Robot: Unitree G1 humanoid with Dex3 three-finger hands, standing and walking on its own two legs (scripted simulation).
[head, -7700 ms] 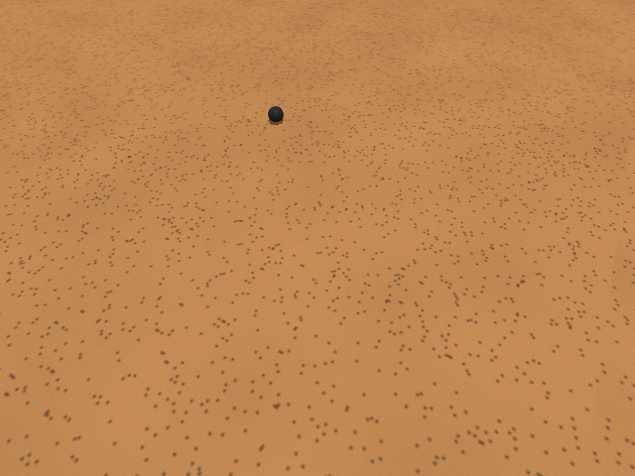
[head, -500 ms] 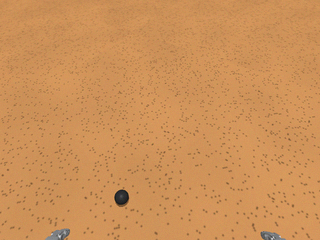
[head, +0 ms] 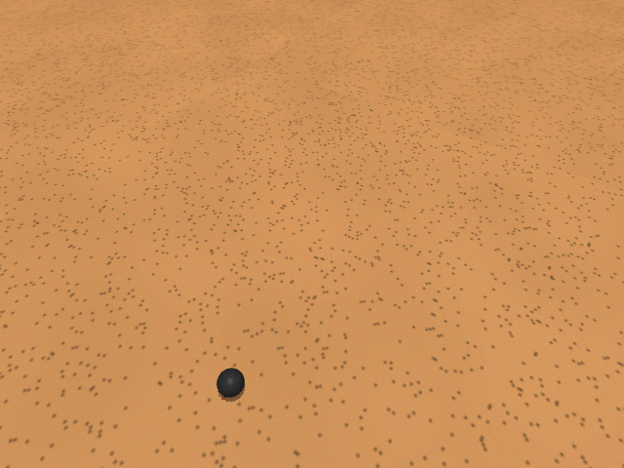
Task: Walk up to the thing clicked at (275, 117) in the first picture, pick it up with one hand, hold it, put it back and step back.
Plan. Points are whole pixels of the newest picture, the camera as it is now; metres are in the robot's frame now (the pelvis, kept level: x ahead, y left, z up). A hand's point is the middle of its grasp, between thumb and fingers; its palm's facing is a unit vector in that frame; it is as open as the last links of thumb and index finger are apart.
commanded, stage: walk up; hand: left
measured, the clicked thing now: (230, 382) +0.47 +0.26 -0.74
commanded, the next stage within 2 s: stand in 0.36 s
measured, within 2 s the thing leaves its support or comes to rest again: neither
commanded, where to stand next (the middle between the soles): +0.07 +0.01 m, yaw +0 degrees
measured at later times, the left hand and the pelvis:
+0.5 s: hand out of the picture +0.09 +0.25 -0.16, palm faces -0.01 -0.94 -0.34, open 7.4 cm; pelvis +0.01 +0.00 +0.00, yaw +1 degrees
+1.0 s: hand out of the picture +0.09 +0.24 -0.15, palm faces -0.01 -0.94 -0.34, open 7.4 cm; pelvis +0.01 -0.01 +0.00, yaw +1 degrees
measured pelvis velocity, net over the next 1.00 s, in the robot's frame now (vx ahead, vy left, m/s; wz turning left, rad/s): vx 0.01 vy -0.01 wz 0.01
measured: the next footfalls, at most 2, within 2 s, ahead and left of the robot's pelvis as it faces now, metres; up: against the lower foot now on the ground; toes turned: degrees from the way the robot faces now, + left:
none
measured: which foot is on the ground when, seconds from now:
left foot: down 0.00-1.00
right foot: down 0.00-1.00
